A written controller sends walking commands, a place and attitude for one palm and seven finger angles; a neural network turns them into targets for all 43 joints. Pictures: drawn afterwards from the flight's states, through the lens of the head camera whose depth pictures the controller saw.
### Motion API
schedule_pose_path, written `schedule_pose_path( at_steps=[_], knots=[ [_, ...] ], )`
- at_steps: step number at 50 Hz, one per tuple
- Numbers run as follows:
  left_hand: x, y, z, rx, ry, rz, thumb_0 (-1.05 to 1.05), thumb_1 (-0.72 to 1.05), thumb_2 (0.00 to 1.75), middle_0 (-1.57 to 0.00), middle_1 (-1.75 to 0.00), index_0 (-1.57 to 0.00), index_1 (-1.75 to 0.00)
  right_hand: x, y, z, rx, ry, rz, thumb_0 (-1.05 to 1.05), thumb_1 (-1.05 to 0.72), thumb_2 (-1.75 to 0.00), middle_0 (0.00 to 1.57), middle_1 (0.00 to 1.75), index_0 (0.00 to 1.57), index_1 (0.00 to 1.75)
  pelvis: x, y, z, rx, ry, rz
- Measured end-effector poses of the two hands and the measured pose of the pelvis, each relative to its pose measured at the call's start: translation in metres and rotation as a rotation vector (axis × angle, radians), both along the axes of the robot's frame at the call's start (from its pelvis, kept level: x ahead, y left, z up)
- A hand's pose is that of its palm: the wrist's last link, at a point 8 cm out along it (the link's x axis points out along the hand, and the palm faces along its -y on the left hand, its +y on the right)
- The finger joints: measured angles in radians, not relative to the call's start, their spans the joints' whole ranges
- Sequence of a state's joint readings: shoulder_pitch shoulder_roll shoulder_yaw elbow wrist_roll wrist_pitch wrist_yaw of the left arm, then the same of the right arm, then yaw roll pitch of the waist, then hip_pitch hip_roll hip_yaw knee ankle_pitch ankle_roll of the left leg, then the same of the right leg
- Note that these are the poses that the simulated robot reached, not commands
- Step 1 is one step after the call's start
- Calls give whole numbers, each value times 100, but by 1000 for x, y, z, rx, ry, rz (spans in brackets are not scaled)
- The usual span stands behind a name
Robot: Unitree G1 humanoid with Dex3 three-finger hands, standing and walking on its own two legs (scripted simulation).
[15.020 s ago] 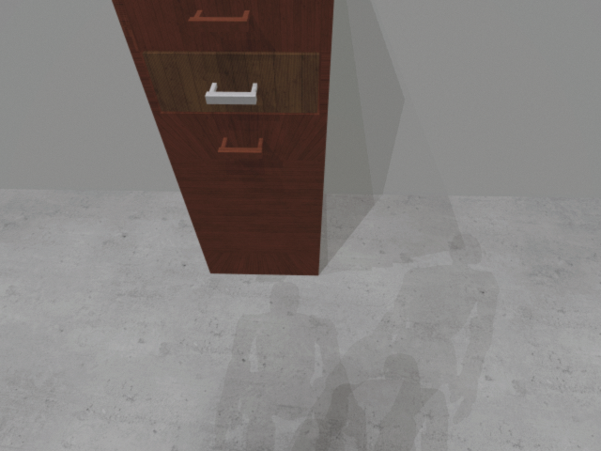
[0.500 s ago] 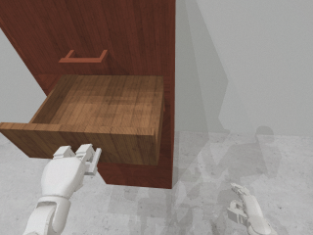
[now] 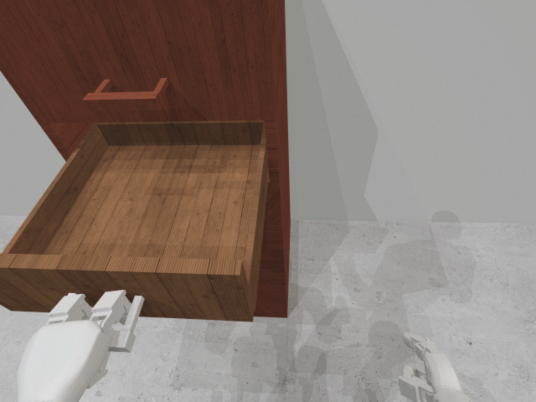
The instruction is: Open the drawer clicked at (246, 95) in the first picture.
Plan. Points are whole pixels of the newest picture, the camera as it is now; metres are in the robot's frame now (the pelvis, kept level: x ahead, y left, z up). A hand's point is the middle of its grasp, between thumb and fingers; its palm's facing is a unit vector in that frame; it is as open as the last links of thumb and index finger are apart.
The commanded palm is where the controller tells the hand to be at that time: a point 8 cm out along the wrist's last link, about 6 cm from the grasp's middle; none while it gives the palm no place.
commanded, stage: pull the drawer open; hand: left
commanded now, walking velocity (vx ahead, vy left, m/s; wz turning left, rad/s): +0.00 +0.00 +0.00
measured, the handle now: (95, 321) +0.20 +0.25 +0.07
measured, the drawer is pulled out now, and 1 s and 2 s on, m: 0.29 0.30 0.30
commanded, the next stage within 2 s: open the thumb to release the handle in 0.24 s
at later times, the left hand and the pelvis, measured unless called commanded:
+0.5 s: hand (92, 368) +0.15 +0.24 +0.05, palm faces +0.05 -0.10 -0.99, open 5.8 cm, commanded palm +0.12 +0.25 +0.10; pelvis -0.01 +0.01 -0.01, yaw +1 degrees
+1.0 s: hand (92, 371) +0.14 +0.24 +0.05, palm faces +0.02 -0.12 -0.99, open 13.5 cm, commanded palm +0.12 +0.24 +0.10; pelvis -0.01 +0.00 +0.00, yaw +2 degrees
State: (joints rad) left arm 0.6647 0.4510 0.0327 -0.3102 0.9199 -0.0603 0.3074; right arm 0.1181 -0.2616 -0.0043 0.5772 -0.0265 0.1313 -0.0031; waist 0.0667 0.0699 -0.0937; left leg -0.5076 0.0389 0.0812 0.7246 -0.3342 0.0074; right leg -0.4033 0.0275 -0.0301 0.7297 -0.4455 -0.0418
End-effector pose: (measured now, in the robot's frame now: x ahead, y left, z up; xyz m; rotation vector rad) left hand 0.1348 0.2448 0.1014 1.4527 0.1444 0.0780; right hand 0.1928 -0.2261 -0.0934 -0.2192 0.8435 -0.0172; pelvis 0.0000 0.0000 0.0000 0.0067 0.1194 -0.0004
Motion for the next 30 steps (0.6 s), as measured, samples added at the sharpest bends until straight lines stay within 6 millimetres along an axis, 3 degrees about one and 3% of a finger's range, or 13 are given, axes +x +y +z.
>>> schedule_pose_path(
  at_steps=[9, 22, 30],
  knots=[
    [-13, 2, 1, 11, -19, -10, -1, 75, 79, -36, -135, -41, -135, 3, -7, 3, -9, -32, -11, 2, -91, -90, 20, 30, 20, 30, -2, 3, -6, -1, 18, -8],
    [-12, 2, -1, 28, -66, -7, -1, 72, 82, -40, -135, -41, -135, 9, 19, -8, 31, -44, 36, 1, -91, -90, 20, 30, 20, 30, -4, 7, -12, -6, 18, 18],
    [-9, -1, 0, 15, -83, 43, 0, 47, 72, -44, -133, -39, -131, 4, 33, -12, 63, -27, 66, 2, -91, -90, 20, 30, 20, 30, -7, 4, -10, -4, -1, 29]
  ],
)
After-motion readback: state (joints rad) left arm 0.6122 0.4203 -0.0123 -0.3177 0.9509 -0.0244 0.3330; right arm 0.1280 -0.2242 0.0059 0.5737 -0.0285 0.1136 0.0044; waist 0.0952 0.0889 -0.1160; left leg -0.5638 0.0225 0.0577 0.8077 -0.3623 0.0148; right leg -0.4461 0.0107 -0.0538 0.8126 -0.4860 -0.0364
